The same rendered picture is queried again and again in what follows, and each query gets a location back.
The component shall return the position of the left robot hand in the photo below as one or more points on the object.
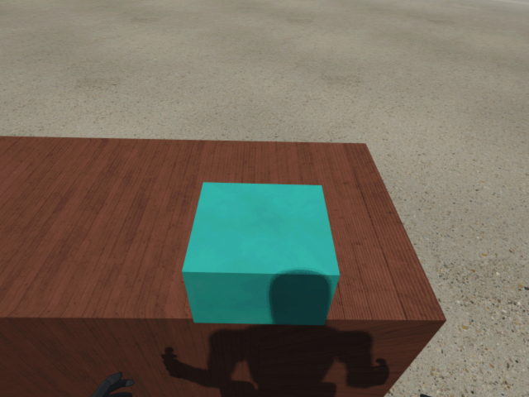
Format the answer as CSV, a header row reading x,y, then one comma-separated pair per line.
x,y
113,382

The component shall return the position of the pedestal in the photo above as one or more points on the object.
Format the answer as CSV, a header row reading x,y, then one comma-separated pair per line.
x,y
93,238

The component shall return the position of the carton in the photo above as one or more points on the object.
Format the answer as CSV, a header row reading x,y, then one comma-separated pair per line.
x,y
261,254

